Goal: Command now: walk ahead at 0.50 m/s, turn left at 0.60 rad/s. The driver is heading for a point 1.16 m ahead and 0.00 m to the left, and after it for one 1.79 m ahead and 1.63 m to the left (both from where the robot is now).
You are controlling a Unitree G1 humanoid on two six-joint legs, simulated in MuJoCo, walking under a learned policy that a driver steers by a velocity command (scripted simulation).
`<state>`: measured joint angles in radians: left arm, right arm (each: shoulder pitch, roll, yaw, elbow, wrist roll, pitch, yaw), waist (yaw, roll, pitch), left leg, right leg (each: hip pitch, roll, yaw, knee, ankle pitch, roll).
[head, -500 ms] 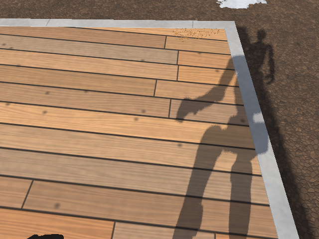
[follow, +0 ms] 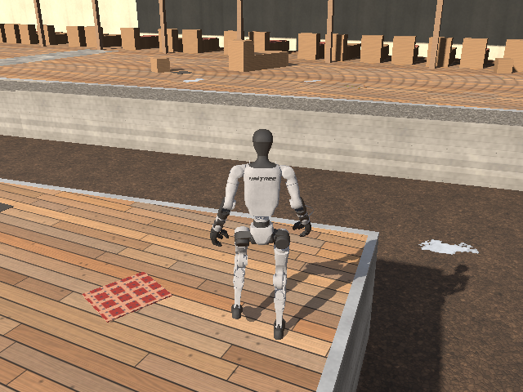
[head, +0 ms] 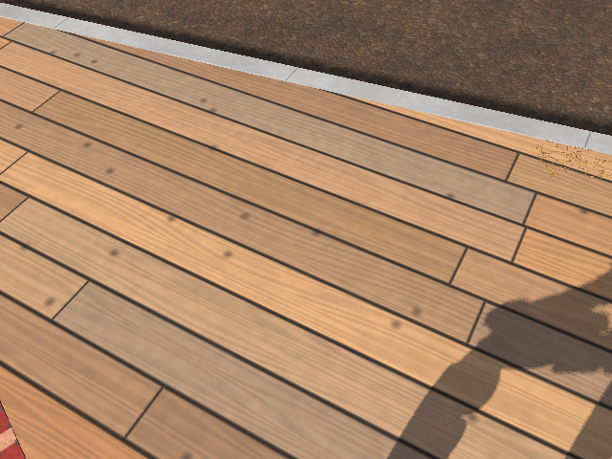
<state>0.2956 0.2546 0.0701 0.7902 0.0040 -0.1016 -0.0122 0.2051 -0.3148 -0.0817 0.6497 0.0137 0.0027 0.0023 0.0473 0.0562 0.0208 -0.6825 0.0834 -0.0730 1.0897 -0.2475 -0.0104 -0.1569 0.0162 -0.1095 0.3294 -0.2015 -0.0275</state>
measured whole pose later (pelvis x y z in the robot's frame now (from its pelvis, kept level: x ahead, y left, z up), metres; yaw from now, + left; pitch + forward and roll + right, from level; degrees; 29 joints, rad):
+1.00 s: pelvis +0.55 +0.05 +0.00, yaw -9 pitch +2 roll +0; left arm 0.29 0.28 0.06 0.70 -0.01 -0.05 -0.02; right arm 0.16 -0.29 -0.05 0.70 -0.01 -0.11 0.00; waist 0.03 0.02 0.03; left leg -0.59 0.08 -0.07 1.08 -0.33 -0.03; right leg -0.28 0.11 0.04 0.41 -0.17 -0.10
